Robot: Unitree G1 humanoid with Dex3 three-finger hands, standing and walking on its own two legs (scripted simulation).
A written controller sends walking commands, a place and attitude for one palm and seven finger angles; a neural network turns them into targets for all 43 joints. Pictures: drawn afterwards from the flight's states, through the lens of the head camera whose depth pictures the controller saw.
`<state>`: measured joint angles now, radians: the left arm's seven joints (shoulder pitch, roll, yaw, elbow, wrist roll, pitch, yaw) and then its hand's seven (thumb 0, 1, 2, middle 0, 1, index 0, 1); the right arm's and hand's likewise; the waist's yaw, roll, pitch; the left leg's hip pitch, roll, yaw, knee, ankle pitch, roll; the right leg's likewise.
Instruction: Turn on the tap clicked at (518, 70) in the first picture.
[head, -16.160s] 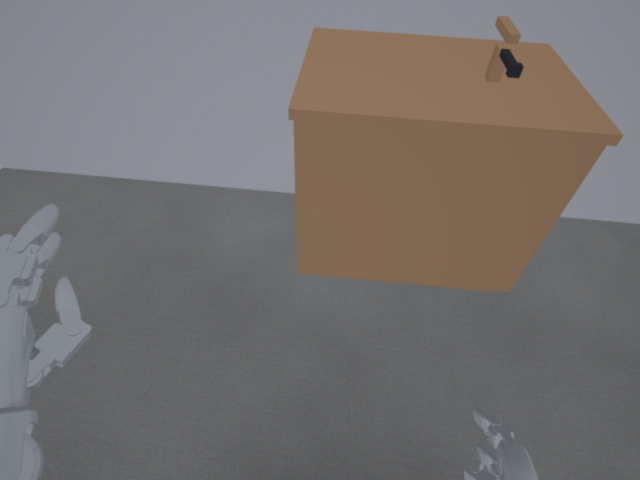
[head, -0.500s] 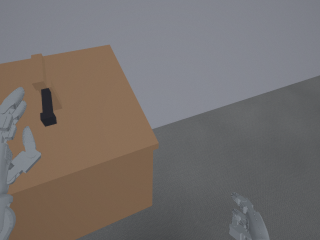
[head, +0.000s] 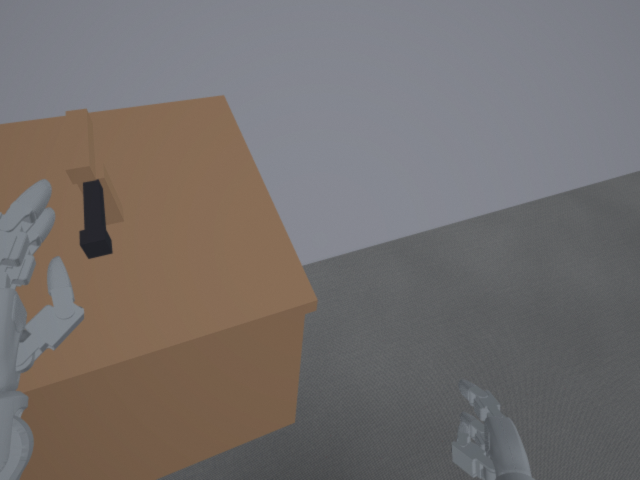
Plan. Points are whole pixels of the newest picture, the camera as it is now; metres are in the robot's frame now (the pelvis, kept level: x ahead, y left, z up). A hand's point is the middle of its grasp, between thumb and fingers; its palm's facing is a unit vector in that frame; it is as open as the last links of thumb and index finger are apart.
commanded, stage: come to a stop and stand still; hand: left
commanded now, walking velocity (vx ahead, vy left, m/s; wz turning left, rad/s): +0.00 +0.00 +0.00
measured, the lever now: (96, 242) +0.36 +0.32 +0.08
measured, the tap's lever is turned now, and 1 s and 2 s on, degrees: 0 0 0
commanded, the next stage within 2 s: look again from close up in 0.14 s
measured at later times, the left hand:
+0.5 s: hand (62, 321) +0.21 +0.26 +0.15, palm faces +0.40 -0.85 -0.34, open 7.4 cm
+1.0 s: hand (76, 367) +0.18 +0.23 +0.14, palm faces +0.47 -0.83 -0.32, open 7.4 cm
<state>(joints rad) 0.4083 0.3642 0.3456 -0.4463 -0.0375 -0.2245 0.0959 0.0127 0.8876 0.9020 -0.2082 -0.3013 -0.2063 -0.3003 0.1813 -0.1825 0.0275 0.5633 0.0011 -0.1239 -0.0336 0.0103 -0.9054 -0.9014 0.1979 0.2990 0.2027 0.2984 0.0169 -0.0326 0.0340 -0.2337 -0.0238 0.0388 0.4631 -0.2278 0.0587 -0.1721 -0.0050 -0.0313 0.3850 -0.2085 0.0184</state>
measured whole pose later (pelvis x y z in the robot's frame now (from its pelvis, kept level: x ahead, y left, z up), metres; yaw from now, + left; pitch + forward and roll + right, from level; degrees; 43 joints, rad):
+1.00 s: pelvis -0.02 -0.04 -0.02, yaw +3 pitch -1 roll +0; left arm 0.39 0.34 0.36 -0.36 -0.12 -0.13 0.07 0.02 0.89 0.90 -0.21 -0.30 -0.21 -0.30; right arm 0.15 -0.24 0.02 0.62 -0.03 -0.10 -0.02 0.01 -0.90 -0.90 0.20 0.30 0.20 0.30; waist 0.06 0.01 0.00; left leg -0.32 -0.02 -0.01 0.60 -0.27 0.01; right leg -0.27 0.02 -0.04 0.62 -0.33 -0.04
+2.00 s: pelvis -0.01 -0.04 -0.02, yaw +4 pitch -1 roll +0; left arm 0.44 0.22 0.24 -0.48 -0.16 0.08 0.20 0.02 0.89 0.90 -0.20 -0.30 -0.20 -0.30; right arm 0.16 -0.21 0.05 0.66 -0.01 -0.16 -0.07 0.01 -0.90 -0.90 0.20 0.30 0.20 0.30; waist 0.08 0.05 -0.04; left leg -0.31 -0.03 -0.03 0.62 -0.29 0.01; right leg -0.25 0.02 -0.06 0.62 -0.36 -0.04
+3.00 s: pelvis +0.01 -0.06 -0.01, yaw +4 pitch -2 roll +0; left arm 0.47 0.16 0.21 -0.50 -0.19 0.16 0.24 0.02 0.90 0.90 -0.20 -0.30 -0.20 -0.30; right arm 0.16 -0.23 0.04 0.67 -0.01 -0.16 -0.09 0.01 -0.91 -0.90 0.20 0.30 0.20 0.30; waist 0.08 0.06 -0.04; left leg -0.25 -0.01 -0.05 0.58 -0.29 -0.01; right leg -0.19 0.03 -0.07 0.58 -0.36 -0.06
